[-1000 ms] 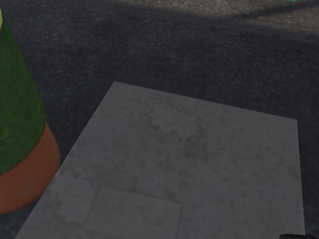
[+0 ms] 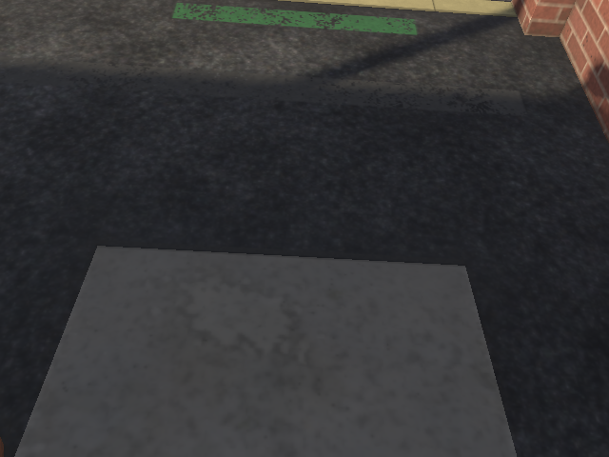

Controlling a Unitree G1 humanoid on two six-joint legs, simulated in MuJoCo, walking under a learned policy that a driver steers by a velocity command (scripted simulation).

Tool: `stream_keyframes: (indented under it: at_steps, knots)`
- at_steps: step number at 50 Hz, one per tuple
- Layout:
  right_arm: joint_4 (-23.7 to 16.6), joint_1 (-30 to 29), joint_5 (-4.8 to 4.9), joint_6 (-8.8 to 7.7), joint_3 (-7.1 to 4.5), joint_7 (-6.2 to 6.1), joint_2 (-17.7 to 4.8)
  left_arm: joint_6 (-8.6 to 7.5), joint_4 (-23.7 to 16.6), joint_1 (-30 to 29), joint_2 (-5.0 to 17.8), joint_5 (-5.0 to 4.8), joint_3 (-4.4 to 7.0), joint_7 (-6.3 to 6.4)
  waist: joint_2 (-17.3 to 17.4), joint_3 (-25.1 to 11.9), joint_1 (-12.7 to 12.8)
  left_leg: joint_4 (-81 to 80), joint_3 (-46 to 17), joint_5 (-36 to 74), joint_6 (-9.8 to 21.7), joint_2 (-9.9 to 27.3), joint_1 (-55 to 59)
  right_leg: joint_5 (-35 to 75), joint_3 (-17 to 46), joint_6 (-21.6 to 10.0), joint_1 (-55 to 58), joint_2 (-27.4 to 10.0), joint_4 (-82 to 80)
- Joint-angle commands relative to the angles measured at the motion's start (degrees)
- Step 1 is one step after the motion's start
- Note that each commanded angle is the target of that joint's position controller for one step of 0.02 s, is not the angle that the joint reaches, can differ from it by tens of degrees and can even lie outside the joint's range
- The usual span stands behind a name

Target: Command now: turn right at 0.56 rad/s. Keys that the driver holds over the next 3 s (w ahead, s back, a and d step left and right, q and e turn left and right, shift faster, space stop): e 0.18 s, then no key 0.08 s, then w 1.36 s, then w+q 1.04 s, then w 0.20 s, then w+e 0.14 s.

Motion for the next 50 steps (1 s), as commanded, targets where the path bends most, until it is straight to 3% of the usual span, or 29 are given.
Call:
stream_keyframes:
  at_steps: [1,4,7,11,13,14,15,16,17,18,19,20,22,24,27,34,39,41,42,43,44,45,46,47,48,49,50]
  knots:
    - [-4.0,-1.8,0.04,-0.20,-1.80,-0.89,-7.9,0.09,-4.8,-1.5,2.5,-0.69,0.36,-0.05,10.9,-2.8,-0.4,-6.8,-9.1,23.5,11.1,13.9,10.9,2.1,-2.2,1.9,-6.8,-2.8,0.3]
    - [-3.2,0.0,0.20,0.55,-2.55,-1.14,-10.0,0.23,-7.0,-4.2,1.5,-0.34,-0.38,-0.70,12.1,-4.0,-2.0,-6.7,-8.3,23.2,12.1,16.3,13.9,1.1,-3.6,2.3,-4.4,-4.9,-7.4]
    - [-3.4,-1.9,0.54,0.85,-3.30,-0.39,-12.0,0.55,-7.8,-4.3,1.3,-0.18,-0.73,-1.47,13.0,-4.7,-1.8,-6.7,-5.1,24.0,12.1,17.1,10.7,0.5,-6.9,1.3,3.2,-5.8,-14.9]
    - [-2.4,-2.0,1.90,0.82,-3.70,0.46,-12.9,1.08,-8.3,-3.9,1.5,-0.30,-0.48,-2.41,13.6,-4.8,-1.4,-4.2,-3.6,24.8,11.2,17.9,9.6,2.0,-9.6,-1.7,10.1,-4.8,-26.2]
    - [-1.6,-3.3,3.23,0.89,-3.36,0.54,-12.1,0.91,-6.4,0.6,0.9,-0.09,-0.26,-2.82,12.3,-5.4,1.5,0.4,-1.4,22.7,8.1,16.2,7.0,12.7,-11.3,-5.0,18.7,-3.0,-40.7]
    - [-0.2,-0.4,3.14,0.68,-2.68,0.76,-9.9,0.76,-5.6,2.8,2.2,-0.01,0.16,-2.59,8.6,-6.8,1.7,4.0,1.3,12.1,4.1,14.0,1.1,18.3,-8.4,-6.9,27.4,-3.7,-45.2]
    - [-1.2,-0.6,0.25,0.37,-0.75,1.39,-4.8,0.38,-5.6,5.3,6.6,-0.03,0.95,-1.87,-6.1,-8.3,1.0,17.4,6.7,-11.4,-1.7,8.1,-12.4,28.8,8.3,-10.7,37.9,-16.2,-46.1]
    - [-3.6,-2.9,-0.04,-0.02,-1.27,1.23,-6.8,-0.66,-5.9,6.4,11.1,0.68,1.73,-1.99,-12.0,-7.2,2.9,28.8,4.2,-24.7,-4.0,1.8,-25.1,20.4,20.5,-22.0,36.0,-26.9,-47.2]
    - [-4.0,-6.3,1.30,-0.44,-2.26,1.16,-10.1,-2.23,-5.2,7.6,8.8,1.14,1.20,-2.32,-7.7,-6.4,5.9,34.0,-1.4,-22.1,-3.5,3.6,-27.1,3.9,22.1,-23.4,32.6,-25.8,-51.6]
    - [-3.9,-7.3,2.31,-0.63,-2.82,1.52,-11.2,-3.47,-4.1,6.0,6.3,1.19,0.14,-2.42,-7.4,-2.9,4.6,34.3,-2.9,-16.6,-2.4,4.7,-28.3,-7.4,19.4,-20.2,30.9,-22.5,-54.0]
    - [-2.5,-6.4,2.23,-0.76,-3.05,1.51,-10.9,-4.22,-3.8,3.6,5.2,0.84,-0.34,-2.17,-7.2,-0.4,3.2,33.5,-3.1,-12.0,-2.0,5.1,-28.8,-9.4,17.0,-17.6,29.8,-20.1,-55.2]
    - [-1.7,-5.7,1.68,-0.91,-3.23,1.49,-11.3,-4.69,-3.6,2.3,4.1,0.43,-0.92,-1.90,-7.9,1.1,2.6,32.5,-3.5,-7.8,-2.2,5.4,-29.1,-7.3,14.9,-16.6,29.3,-18.9,-56.3]
    - [-0.2,-4.2,1.59,-1.95,-3.07,1.90,-10.2,-5.65,-3.4,2.5,3.5,0.92,-1.27,-1.46,-6.0,1.3,1.6,31.2,-3.2,-0.2,-2.3,5.0,-27.7,-1.1,11.5,-15.8,28.8,-17.0,-57.6]
    - [0.5,-4.3,1.65,-2.84,-2.68,2.14,-8.8,-6.59,-2.7,3.8,3.6,1.12,-1.19,-1.30,-4.0,0.7,1.8,27.3,-3.2,5.3,-2.8,4.9,-27.7,4.8,8.8,-15.6,30.3,-16.5,-57.9]
    - [0.7,-5.4,1.68,-3.40,-2.08,2.33,-7.5,-7.41,-1.3,5.1,4.5,0.88,-0.87,-1.36,-3.5,0.8,2.3,20.3,-3.6,10.4,-3.7,4.8,-26.0,8.9,6.2,-15.6,30.0,-16.2,-58.0]
    - [-0.9,-10.7,2.18,-4.34,-0.69,3.56,-6.2,-7.39,2.5,9.0,6.6,-0.03,0.13,-1.47,-1.9,4.2,4.7,7.9,-4.6,14.6,-3.8,4.8,-22.8,12.0,3.2,-16.2,28.0,-17.6,-55.1]
    - [-1.3,-10.1,2.82,-4.93,-0.41,4.52,-7.4,-6.94,4.0,9.7,7.0,-0.44,0.62,-1.46,-2.1,4.5,4.2,3.6,-5.1,11.3,-0.9,4.6,-16.3,13.7,3.7,-14.5,27.6,-19.0,-49.1]
    - [-0.2,-6.2,2.65,-5.26,-0.87,4.40,-8.3,-6.40,4.2,9.2,7.3,-0.66,0.62,-1.62,-1.6,2.5,1.8,1.8,-2.6,7.8,0.9,3.0,-9.8,20.4,3.5,-13.3,27.8,-18.3,-42.8]
    - [2.1,0.5,2.31,-5.48,-1.91,4.02,-10.1,-6.17,4.2,9.2,6.2,-0.55,0.08,-1.77,0.5,-1.7,-1.4,0.6,-0.7,7.5,2.3,1.1,-0.5,27.0,1.1,-12.0,26.4,-15.1,-33.3]
    - [4.1,9.3,1.90,-5.75,-2.95,3.68,-13.3,-6.16,3.7,10.0,3.6,0.22,-1.03,-1.79,3.9,-8.7,-5.0,2.2,-4.9,7.3,4.9,5.7,13.6,22.3,-2.2,-9.7,19.1,-11.4,-18.6]
    - [4.6,12.3,0.95,-5.53,-3.31,3.47,-17.6,-6.77,2.2,13.6,-2.1,1.15,-2.39,-1.69,18.2,-12.8,-2.5,-1.3,-27.0,0.5,10.3,17.7,27.2,-4.9,-6.7,-4.9,0.2,-3.4,1.9]
    - [4.5,15.2,1.94,-5.61,-2.33,4.26,-15.0,-8.05,1.6,12.3,0.8,1.19,-2.27,-1.33,21.3,-13.3,-4.5,-5.5,-38.1,2.0,12.8,19.4,27.9,-13.8,0.0,-4.9,-6.4,-1.1,9.1]
    - [5.4,13.5,2.55,-5.37,-2.24,4.49,-14.4,-8.69,0.4,11.6,3.6,-1.41,-1.43,-1.30,19.5,-10.1,-3.4,-9.1,-39.3,-7.0,14.3,20.4,28.1,-8.8,-0.4,-4.9,-13.8,-3.0,12.8]
    - [4.4,10.4,2.31,-5.15,-1.70,4.34,-11.9,-9.00,0.0,7.4,5.2,-1.90,-1.40,-1.17,12.7,-5.0,-3.6,-9.7,-33.6,-6.5,12.8,18.4,22.7,-3.8,-1.9,-5.4,-14.8,-6.4,12.2]
    - [3.6,6.6,1.29,-4.92,-1.30,3.99,-10.6,-9.17,-0.2,5.1,4.8,-1.02,-1.33,-1.06,9.0,-2.4,-2.5,-10.2,-29.1,-3.7,11.6,16.5,17.0,1.6,-2.5,-5.8,-13.6,-8.6,9.5]
    - [2.9,4.2,0.54,-5.09,-0.65,3.86,-9.0,-8.77,0.1,5.1,4.0,-0.55,-1.26,-1.12,9.1,-1.1,-1.1,-11.0,-25.6,3.5,11.6,14.8,12.8,4.7,-2.1,-5.9,-11.1,-10.3,7.0]
    - [2.9,3.3,0.50,-5.24,-0.55,3.67,-8.6,-8.56,0.2,5.4,3.4,-0.10,-1.20,-1.32,9.3,-0.7,-0.1,-11.8,-23.3,9.8,11.7,14.1,10.4,7.1,-1.8,-5.9,-9.2,-11.2,4.2]
Next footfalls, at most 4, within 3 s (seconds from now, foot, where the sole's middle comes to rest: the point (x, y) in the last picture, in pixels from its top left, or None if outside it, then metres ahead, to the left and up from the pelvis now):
0.28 right None -0.01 -0.15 -0.78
0.86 left None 0.29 0.07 -0.81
1.40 right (373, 416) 0.60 -0.19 -0.86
1.92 left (302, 311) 0.91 -0.03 -0.90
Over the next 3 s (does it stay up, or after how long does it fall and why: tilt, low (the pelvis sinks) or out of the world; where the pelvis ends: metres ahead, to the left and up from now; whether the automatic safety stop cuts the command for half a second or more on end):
stays up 1.31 0.00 -0.16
